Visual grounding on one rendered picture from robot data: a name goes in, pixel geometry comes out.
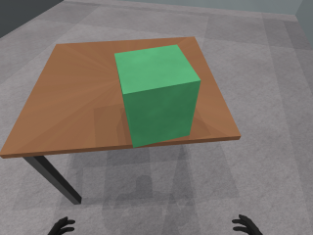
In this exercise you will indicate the left robot hand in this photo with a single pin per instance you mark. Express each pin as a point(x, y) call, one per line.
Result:
point(58, 226)

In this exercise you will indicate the table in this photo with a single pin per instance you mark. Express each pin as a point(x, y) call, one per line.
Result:
point(76, 106)

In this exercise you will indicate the right robot hand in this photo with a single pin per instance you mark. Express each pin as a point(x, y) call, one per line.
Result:
point(250, 229)

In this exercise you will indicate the carton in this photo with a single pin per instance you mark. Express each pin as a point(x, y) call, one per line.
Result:
point(160, 91)

